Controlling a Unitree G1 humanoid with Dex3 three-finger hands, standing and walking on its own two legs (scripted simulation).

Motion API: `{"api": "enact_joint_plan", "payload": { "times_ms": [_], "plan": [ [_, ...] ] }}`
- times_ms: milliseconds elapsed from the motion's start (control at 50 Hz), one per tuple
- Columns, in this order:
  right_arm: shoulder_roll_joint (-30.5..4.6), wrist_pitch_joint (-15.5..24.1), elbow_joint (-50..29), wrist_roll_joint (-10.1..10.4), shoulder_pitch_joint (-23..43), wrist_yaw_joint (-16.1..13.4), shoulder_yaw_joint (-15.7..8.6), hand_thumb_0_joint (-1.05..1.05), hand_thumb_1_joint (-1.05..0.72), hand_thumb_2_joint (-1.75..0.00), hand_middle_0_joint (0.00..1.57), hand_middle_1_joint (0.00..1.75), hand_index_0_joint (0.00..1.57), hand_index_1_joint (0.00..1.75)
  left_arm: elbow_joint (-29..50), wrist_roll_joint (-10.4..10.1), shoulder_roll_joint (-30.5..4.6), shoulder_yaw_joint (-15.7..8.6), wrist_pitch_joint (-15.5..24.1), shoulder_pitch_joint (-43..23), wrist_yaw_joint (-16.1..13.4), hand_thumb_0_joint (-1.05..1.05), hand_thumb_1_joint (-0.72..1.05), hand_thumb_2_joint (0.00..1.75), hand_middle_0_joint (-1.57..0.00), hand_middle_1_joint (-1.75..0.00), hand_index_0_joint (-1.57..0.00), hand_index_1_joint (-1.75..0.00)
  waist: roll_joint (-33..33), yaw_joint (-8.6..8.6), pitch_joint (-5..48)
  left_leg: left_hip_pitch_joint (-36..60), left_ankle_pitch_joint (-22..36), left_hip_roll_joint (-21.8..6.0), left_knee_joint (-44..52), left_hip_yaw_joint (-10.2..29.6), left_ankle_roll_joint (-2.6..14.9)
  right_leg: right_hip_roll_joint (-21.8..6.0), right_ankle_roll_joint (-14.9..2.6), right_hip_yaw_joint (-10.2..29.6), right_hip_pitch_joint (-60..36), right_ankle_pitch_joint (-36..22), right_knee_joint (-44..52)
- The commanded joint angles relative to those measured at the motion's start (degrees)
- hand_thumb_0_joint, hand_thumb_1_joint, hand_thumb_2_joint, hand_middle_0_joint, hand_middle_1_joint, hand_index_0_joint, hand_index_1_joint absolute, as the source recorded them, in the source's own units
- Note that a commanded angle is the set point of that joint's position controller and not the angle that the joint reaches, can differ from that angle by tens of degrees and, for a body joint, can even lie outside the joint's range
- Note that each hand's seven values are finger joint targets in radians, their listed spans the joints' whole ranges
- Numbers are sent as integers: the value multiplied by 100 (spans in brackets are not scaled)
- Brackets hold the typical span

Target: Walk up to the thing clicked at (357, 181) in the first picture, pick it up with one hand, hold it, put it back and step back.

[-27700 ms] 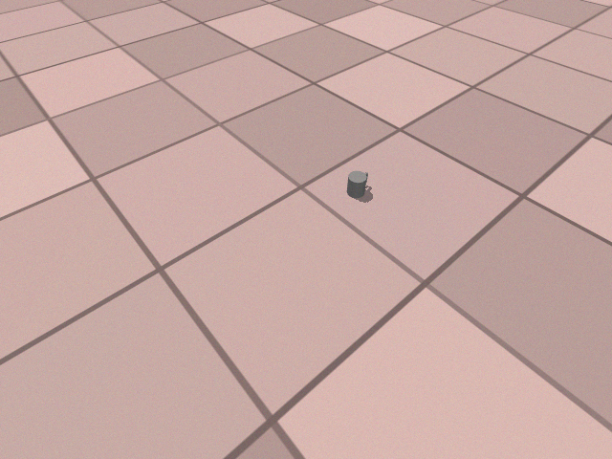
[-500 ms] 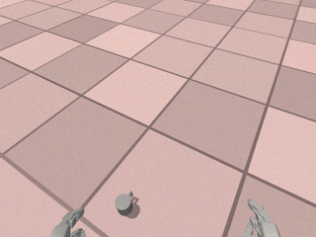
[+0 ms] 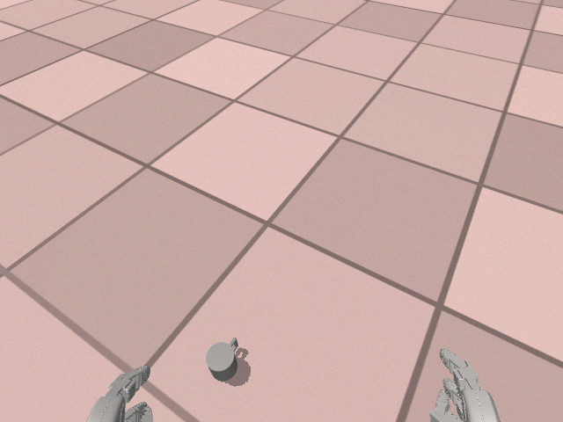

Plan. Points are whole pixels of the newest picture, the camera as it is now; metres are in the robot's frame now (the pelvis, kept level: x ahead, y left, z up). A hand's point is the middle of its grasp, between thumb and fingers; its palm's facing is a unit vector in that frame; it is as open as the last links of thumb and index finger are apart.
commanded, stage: home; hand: left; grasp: from above
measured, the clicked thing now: (225, 357) +0.47 +0.19 -0.67
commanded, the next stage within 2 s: stand in 0.82 s
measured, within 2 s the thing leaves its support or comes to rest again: neither
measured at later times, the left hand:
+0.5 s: hand out of the picture +0.17 +0.18 -0.04, palm faces +0.04 -0.98 -0.21, open 7.4 cm
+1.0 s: hand out of the picture +0.17 +0.19 -0.07, palm faces +0.02 -0.96 -0.29, open 7.4 cm
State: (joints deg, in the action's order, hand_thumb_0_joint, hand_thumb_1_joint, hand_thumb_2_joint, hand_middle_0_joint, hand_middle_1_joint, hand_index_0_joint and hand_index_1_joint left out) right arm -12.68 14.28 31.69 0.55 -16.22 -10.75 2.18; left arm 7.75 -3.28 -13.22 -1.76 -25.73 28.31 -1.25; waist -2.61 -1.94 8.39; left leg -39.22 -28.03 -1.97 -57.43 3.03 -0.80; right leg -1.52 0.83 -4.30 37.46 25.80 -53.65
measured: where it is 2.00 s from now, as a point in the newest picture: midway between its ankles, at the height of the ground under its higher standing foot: outside the picture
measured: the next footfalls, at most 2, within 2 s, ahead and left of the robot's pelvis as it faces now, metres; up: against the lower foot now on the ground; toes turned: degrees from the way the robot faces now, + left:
none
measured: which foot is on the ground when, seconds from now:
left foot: down 0.00-1.00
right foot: down 0.00-1.00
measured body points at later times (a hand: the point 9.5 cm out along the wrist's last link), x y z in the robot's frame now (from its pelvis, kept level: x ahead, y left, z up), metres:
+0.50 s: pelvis +0.01 +0.00 +0.00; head +0.03 +0.00 +0.45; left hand +0.17 +0.23 -0.03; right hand +0.16 -0.25 -0.07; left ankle +0.01 +0.12 -0.68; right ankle +0.01 -0.13 -0.68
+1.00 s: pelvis +0.00 +0.00 +0.01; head +0.03 +0.00 +0.46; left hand +0.17 +0.24 -0.05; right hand +0.15 -0.25 -0.09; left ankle +0.01 +0.12 -0.68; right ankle +0.01 -0.13 -0.68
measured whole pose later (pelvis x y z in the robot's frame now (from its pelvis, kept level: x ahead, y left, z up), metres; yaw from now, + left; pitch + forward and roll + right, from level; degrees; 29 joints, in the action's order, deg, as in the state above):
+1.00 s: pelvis +0.00 +0.00 +0.01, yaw +0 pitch +5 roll -1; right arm -14.3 7.6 39.1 -4.7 -12.1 -5.9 1.1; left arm -10.8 1.4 -14.7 -0.2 -12.3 18.7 -1.9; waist -0.7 0.4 2.4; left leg -32.7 -26.8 -0.8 -54.2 2.0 -0.4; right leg -2.6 0.7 -3.3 32.0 25.6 -52.4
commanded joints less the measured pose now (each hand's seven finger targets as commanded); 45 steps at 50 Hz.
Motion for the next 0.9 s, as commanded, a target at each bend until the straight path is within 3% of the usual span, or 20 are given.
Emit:
{"api": "enact_joint_plan", "payload": {
  "times_ms": [0, 100, 140, 180, 240, 280, 300, 320, 360, 400, 440, 460, 580, 620, 640, 680, 760, 780, 800, 880],
  "plan": [
    [-684, 330, -898, -13, 351, -74, -332, 0, -90, -90, 20, 30, 20, 30, 1000, 54, -536, -293, 250, -20, -41, 0, 90, 90, -20, -30, -20, -30, 32, -29, 555, 473, 1118, 183, 973, -74, 141, 253, -86, -4, -418, -905, 852],
    [-678, 293, -897, -14, 306, -79, -347, 0, -90, -90, 20, 30, 20, 30, 1191, 45, -654, -396, 280, -137, -56, 0, 90, 90, -20, -30, -20, -30, -44, -9, 674, 547, 1510, 187, 870, -92, 135, 238, -86, 8, -497, -1260, 804],
    [-657, 286, -884, -26, 321, -77, -333, 0, -90, -90, 20, 30, 20, 30, 935, 63, -531, -299, 273, -29, -54, 0, 90, 90, -20, -30, -20, -30, 112, -59, 558, 489, 1393, 190, 869, -98, 152, 242, -67, 6, -486, -1187, 846],
    [-670, 286, -892, -21, 314, -88, -359, 0, -90, -90, 20, 30, 20, 30, 1231, 55, -697, -443, 301, -190, -75, 0, 90, 90, -20, -30, -20, -30, -27, 7, 674, 531, 1474, 196, 849, -123, 143, 219, -77, 31, -532, -1268, 830],
    [-689, 282, -896, -21, 337, -60, -348, 0, -90, -90, 20, 30, 20, 30, 886, 49, -457, -242, 260, 30, -28, 0, 90, 90, -20, -30, -20, -30, 64, -60, 553, 509, 1491, 175, 893, -76, 132, 245, -81, -2, -501, -1250, 795],
    [-705, 257, -919, -20, 336, -74, -380, 0, -90, -90, 20, 30, 20, 30, 1268, 67, -770, -497, 310, -149, -75, 0, 90, 90, -20, -30, -20, -30, -123, 24, 743, 606, 1573, 175, 907, -70, 112, 244, -102, 0, -558, -1296, 779],
    [-709, 244, -893, -21, 317, -62, -370, 0, -90, -90, 20, 30, 20, 30, 1033, 90, -635, -320, 285, -50, -53, 0, 90, 90, -20, -30, -20, -30, -22, -31, 617, 579, 1558, 171, 924, -59, 116, 252, -100, -6, -510, -1273, 779],
    [-716, 246, -925, -16, 357, -61, -363, 0, -90, -90, 20, 30, 20, 30, 1055, 92, -649, -337, 280, -127, -65, 0, 90, 90, -20, -30, -20, -30, -4, -35, 380, 473, 1357, 168, 949, -77, 130, 249, -92, -9, -407, -1121, 822],
    [-659, 247, -911, -18, 329, -53, -340, 0, -90, -90, 20, 30, 20, 30, 881, 51, -425, -222, 252, 66, -41, 0, 90, 90, -20, -30, -20, -30, -7, -46, 555, 567, 1536, 142, 947, -34, 105, 260, -108, -30, -463, -1217, 761],
    [-725, 238, -914, -15, 333, -46, -372, 0, -90, -90, 20, 30, 20, 30, 1137, 50, -656, -374, 271, -141, -60, 0, 90, 90, -20, -30, -20, -30, -119, -15, 548, 560, 1481, 155, 950, -35, 107, 253, -104, -22, -452, -1185, 778],
    [-674, 234, -931, -26, 318, -35, -349, 0, -90, -90, 20, 30, 20, 30, 976, 57, -524, -288, 261, -21, -43, 0, 90, 90, -20, -30, -20, -30, -18, -25, 570, 510, 1468, 156, 937, -30, 111, 254, -104, -30, -474, -1180, 777],
    [-697, 232, -950, -12, 336, -40, -363, 0, -90, -90, 20, 30, 20, 30, 1164, 44, -641, -395, 276, -130, -60, 0, 90, 90, -20, -30, -20, -30, -48, 10, 581, 513, 1399, 155, 948, -33, 116, 249, -101, -26, -474, -1131, 783],
    [-682, 232, -976, -3, 365, -45, -345, 0, -90, -90, 20, 30, 20, 30, 954, 50, -509, -286, 236, -14, -45, 0, 90, 90, -20, -30, -20, -30, 60, -22, 477, 413, 1123, 174, 953, -66, 146, 245, -83, -7, -410, -923, 844],
    [-686, 228, -996, -11, 323, -64, -368, 0, -90, -90, 20, 30, 20, 30, 1228, 61, -681, -418, 271, -124, -72, 0, 90, 90, -20, -30, -20, -30, -75, -11, 634, 478, 1203, 195, 898, -112, 140, 221, -86, 16, -449, -996, 840],
    [-684, 231, -968, -9, 334, -59, -341, 0, -90, -90, 20, 30, 20, 30, 893, 70, -494, -225, 234, 8, -46, 0, 90, 90, -20, -30, -20, -30, 53, -89, 480, 438, 1150, 179, 921, -89, 146, 247, -73, -6, -364, -956, 843],
    [-680, 249, -976, -1, 335, -61, -349, 0, -90, -90, 20, 30, 20, 30, 1156, 40, -587, -353, 256, -114, -63, 0, 90, 90, -20, -30, -20, -30, 10, -45, 517, 429, 1152, 183, 897, -95, 145, 230, -77, 10, -386, -960, 836],
    [-689, 233, -998, 2, 357, -57, -358, 0, -90, -90, 20, 30, 20, 30, 1195, 63, -657, -357, 268, -141, -78, 0, 90, 90, -20, -30, -20, -30, -39, -10, 484, 409, 1107, 156, 961, -38, 129, 252, -98, -18, -344, -900, 796],
    [-677, 229, -966, -5, 340, -49, -339, 0, -90, -90, 20, 30, 20, 30, 976, 53, -506, -260, 263, -11, -57, 0, 90, 90, -20, -30, -20, -30, -2, -57, 423, 419, 1107, 156, 958, -24, 133, 253, -88, -25, -345, -903, 800],
    [-686, 234, -979, -5, 342, -48, -353, 0, -90, -90, 20, 30, 20, 30, 1212, 44, -640, -397, 289, -113, -74, 0, 90, 90, -20, -30, -20, -30, -66, -5, 569, 455, 1164, 148, 964, -21, 123, 263, -101, -31, -395, -939, 764],
    [-690, 225, -992, -3, 338, -51, -356, 0, -90, -90, 20, 30, 20, 30, 1110, 53, -600, -331, 267, -35, -66, 0, 90, 90, -20, -30, -20, -30, 14, -41, 508, 415, 1179, 166, 922, -58, 134, 250, -92, -25, -370, -963, 788]
  ]
}}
